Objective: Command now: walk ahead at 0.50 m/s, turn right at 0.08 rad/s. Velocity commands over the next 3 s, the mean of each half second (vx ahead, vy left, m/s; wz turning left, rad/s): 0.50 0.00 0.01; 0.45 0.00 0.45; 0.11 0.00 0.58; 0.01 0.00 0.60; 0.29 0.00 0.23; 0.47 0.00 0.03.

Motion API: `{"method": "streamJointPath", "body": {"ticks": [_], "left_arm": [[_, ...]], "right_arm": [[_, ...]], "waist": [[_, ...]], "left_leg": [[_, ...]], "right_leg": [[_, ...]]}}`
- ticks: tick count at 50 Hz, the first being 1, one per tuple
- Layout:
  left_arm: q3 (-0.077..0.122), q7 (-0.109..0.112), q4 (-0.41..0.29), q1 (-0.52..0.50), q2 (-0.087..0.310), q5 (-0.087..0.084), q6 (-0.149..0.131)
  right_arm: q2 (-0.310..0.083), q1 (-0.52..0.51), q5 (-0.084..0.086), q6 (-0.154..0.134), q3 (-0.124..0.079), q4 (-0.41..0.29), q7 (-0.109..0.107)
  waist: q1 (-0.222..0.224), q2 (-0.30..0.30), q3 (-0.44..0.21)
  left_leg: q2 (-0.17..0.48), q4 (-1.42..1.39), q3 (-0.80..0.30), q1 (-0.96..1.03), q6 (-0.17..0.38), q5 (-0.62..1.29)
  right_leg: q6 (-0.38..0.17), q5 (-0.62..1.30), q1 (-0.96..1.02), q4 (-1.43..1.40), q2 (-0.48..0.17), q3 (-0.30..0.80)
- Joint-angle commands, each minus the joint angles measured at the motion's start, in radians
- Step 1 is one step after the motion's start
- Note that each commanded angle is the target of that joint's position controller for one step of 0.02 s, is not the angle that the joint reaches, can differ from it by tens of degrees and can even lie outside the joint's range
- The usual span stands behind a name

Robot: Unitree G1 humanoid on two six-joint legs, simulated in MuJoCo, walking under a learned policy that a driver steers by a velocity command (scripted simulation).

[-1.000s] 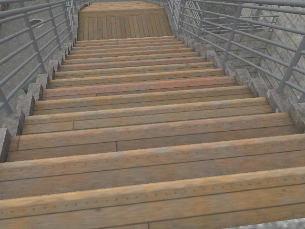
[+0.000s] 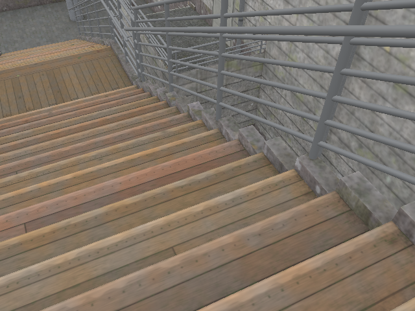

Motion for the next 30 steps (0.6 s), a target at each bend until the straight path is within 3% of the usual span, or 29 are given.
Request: {"method": "streamJointPath", "body": {"ticks": [1,2,3,4,5,6,7,8,10,11,12,13,14,15,16,18,21,22,23,24,25,26,27,28,29,30], "left_arm": [[0.029,-0.024,0.013,0.207,0.059,-0.065,-0.009],[0.023,-0.01,-0.008,0.174,0.099,-0.063,-0.014],[0.015,0.004,-0.048,0.052,0.115,-0.037,-0.013],[0.019,0.001,-0.065,-0.145,0.135,0.012,0.003],[0.013,-0.016,-0.076,-0.191,0.111,0.019,0.014],[0.006,-0.026,-0.06,-0.186,0.078,0.025,0.037],[0.003,-0.035,-0.045,-0.197,0.04,0.028,0.05],[0.009,-0.045,-0.025,-0.162,0.037,0.011,0.05],[0.001,-0.065,-0.049,-0.259,0.02,0.032,0.039],[0.001,-0.078,-0.027,-0.264,0.014,0.04,0.035],[-0.005,-0.088,0.0,-0.253,-0.013,0.035,0.039],[-0.012,-0.093,-0.008,-0.267,-0.026,0.027,0.044],[-0.004,-0.095,0.015,-0.249,-0.016,0.018,0.044],[0.009,-0.093,0.021,-0.272,0.021,0.01,0.045],[0.013,-0.092,0.016,-0.336,0.03,0.019,0.044],[0.019,-0.097,-0.006,-0.429,0.035,0.035,0.045],[0.021,-0.107,-0.037,-0.496,0.021,0.034,0.023],[0.023,-0.106,-0.023,-0.469,0.023,0.031,0.014],[0.026,-0.105,0.019,-0.345,0.02,0.025,0.004],[0.038,-0.103,0.091,-0.127,0.034,0.021,-0.007],[0.068,-0.103,0.156,0.076,0.123,0.025,-0.02],[0.073,-0.1,0.171,0.1,0.161,0.007,-0.027],[0.064,-0.1,0.158,0.077,0.137,-0.023,-0.026],[0.061,-0.096,0.161,0.038,0.133,-0.005,-0.029],[0.054,-0.09,0.15,-0.04,0.107,0.005,-0.028],[0.055,-0.083,0.14,-0.095,0.111,0.017,-0.036]], "right_arm": [[-0.162,0.512,-0.01,0.002,-0.037,0.121,-0.002],[-0.187,0.529,0.029,0.007,-0.05,0.108,0.006],[-0.23,0.428,0.045,0.013,-0.066,0.102,-0.012],[-0.13,0.338,0.047,0.02,-0.041,0.101,-0.038],[-0.136,0.321,0.02,0.007,-0.028,0.114,-0.044],[-0.118,0.33,-0.016,-0.01,-0.013,0.141,-0.028],[-0.079,0.319,-0.014,-0.03,0.001,0.166,-0.021],[-0.076,0.253,-0.009,-0.047,0.009,0.155,-0.016],[-0.09,0.219,0.023,-0.066,0.009,0.161,-0.019],[-0.089,0.238,0.027,-0.062,0.012,0.158,-0.021],[-0.095,0.275,0.027,-0.047,0.01,0.173,-0.023],[-0.092,0.294,0.031,-0.036,0.009,0.181,-0.027],[-0.094,0.324,0.029,-0.029,0.007,0.195,-0.029],[-0.095,0.331,0.019,-0.022,0.006,0.183,-0.03],[-0.096,0.358,0.013,-0.013,0.005,0.181,-0.032],[-0.09,0.423,-0.005,-0.004,0.004,0.189,-0.032],[-0.11,0.476,-0.02,0.008,-0.003,0.199,-0.041],[-0.128,0.46,-0.026,0.012,-0.007,0.191,-0.045],[-0.132,0.401,-0.022,0.016,-0.007,0.179,-0.046],[-0.148,0.343,-0.011,0.017,-0.012,0.17,-0.042],[-0.132,0.328,0.002,0.008,-0.016,0.155,-0.038],[-0.008,0.424,0.006,0.006,0.003,0.153,-0.04],[-0.083,0.35,-0.011,0.011,-0.012,0.139,-0.059],[-0.083,0.254,-0.014,0.019,-0.017,0.116,-0.058],[-0.093,0.208,-0.014,0.033,-0.023,0.105,-0.049],[-0.097,0.194,-0.024,0.05,-0.032,0.105,-0.038]], "waist": [[-0.124,0.244,-0.261],[-0.175,0.179,-0.347],[-0.178,0.209,-0.244],[-0.179,-0.01,-0.054],[-0.164,0.003,0.043],[-0.122,-0.047,0.133],[-0.09,-0.075,0.186],[-0.028,-0.05,0.186],[-0.019,0.032,0.173],[-0.036,0.043,0.135],[-0.046,0.076,0.086],[-0.051,0.074,0.077],[-0.05,0.074,0.056],[-0.065,0.026,0.072],[-0.094,0.001,0.089],[-0.141,0.005,0.123],[-0.165,0.018,0.149],[-0.156,0.021,0.124],[-0.096,0.015,0.088],[-0.004,0.015,0.029],[0.075,-0.09,-0.047],[0.002,-0.306,-0.09],[0.017,-0.156,-0.001],[0.003,-0.11,0.071],[-0.027,-0.081,0.152],[-0.058,-0.12,0.19]], "left_leg": [[0.269,0.484,-0.219,0.914,0.131,0.572],[0.351,0.403,-0.397,0.933,0.232,0.38],[0.422,0.11,-0.6,0.787,0.354,-0.264],[0.358,-0.014,-0.534,0.537,0.318,-0.467],[0.362,0.002,-0.535,0.318,0.328,-0.324],[0.324,0.015,-0.474,0.119,0.311,-0.341],[0.269,0.031,-0.406,-0.031,0.271,-0.332],[0.192,-0.001,-0.314,-0.102,0.213,-0.345],[0.093,-0.076,-0.187,-0.18,0.187,-0.271],[0.093,-0.069,-0.17,-0.165,0.193,-0.191],[0.118,-0.047,-0.185,-0.105,0.196,-0.084],[0.117,-0.038,-0.161,-0.064,0.189,-0.024],[0.14,-0.01,-0.19,-0.001,0.188,-0.018],[0.125,0.002,-0.172,0.046,0.181,-0.052],[0.125,0.014,-0.186,0.102,0.183,-0.106],[0.139,0.037,-0.212,0.229,0.206,-0.117],[0.163,0.12,-0.229,0.314,0.229,0.061],[0.149,0.179,-0.209,0.309,0.218,0.175],[0.113,0.276,-0.156,0.226,0.194,0.304],[0.078,0.466,-0.127,0.088,0.168,0.377],[-0.001,0.767,-0.079,-0.109,0.119,0.141],[-0.111,1.091,-0.018,-0.38,0.063,-0.808],[-0.083,1.071,-0.048,-0.495,0.074,-0.804],[-0.04,0.98,-0.082,-0.527,0.075,-0.766],[-0.013,0.917,-0.088,-0.492,0.063,-0.728],[0.01,0.892,-0.114,-0.454,0.062,-0.649]], "right_leg": [[0.033,-0.123,-0.678,0.895,0.001,0.024],[0.035,-0.026,-0.829,1.022,-0.042,0.03],[0.053,0.146,-0.986,1.0,-0.065,-0.051],[0.056,0.274,-1.01,0.878,-0.131,-0.082],[0.056,0.315,-0.917,0.748,-0.149,-0.026],[0.034,0.321,-0.837,0.624,-0.181,0.027],[0.028,0.404,-0.796,0.538,-0.183,0.049],[0.032,0.555,-0.735,0.307,-0.202,0.041],[0.074,0.812,-0.58,-0.109,-0.231,-0.071],[0.079,0.919,-0.488,-0.226,-0.241,-0.083],[0.077,0.932,-0.446,-0.211,-0.244,-0.089],[0.077,0.944,-0.433,-0.25,-0.249,-0.099],[0.062,1.019,-0.441,-0.198,-0.263,-0.076],[0.058,1.032,-0.475,-0.208,-0.255,-0.104],[0.055,1.008,-0.516,-0.237,-0.256,-0.105],[0.053,0.874,-0.596,-0.275,-0.253,-0.123],[0.049,0.699,-0.577,-0.364,-0.225,-0.138],[0.046,0.644,-0.495,-0.4,-0.198,-0.154],[0.029,0.597,-0.301,-0.469,-0.165,-0.17],[0.007,0.615,-0.021,-0.534,-0.136,-0.173],[-0.045,0.781,0.242,-0.623,-0.244,-0.025],[-0.148,0.94,0.411,-0.718,-0.531,0.328],[-0.155,0.946,0.317,-0.767,-0.567,0.378],[-0.145,0.697,0.212,-0.808,-0.568,0.341],[-0.128,0.597,0.071,-0.824,-0.545,0.295],[-0.125,0.575,-0.036,-0.818,-0.558,0.267]]}}
Next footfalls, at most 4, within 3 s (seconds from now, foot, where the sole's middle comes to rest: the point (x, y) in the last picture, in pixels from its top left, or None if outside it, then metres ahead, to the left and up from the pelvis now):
0.48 right None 0.32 -0.10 -0.80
0.86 left None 0.51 0.09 -0.97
1.42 right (220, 274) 0.86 0.04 -1.13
2.00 left None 0.56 -0.01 -0.97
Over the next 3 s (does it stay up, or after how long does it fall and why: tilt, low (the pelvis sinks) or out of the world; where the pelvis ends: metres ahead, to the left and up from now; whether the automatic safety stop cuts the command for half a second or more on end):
stays up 0.88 0.26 -0.40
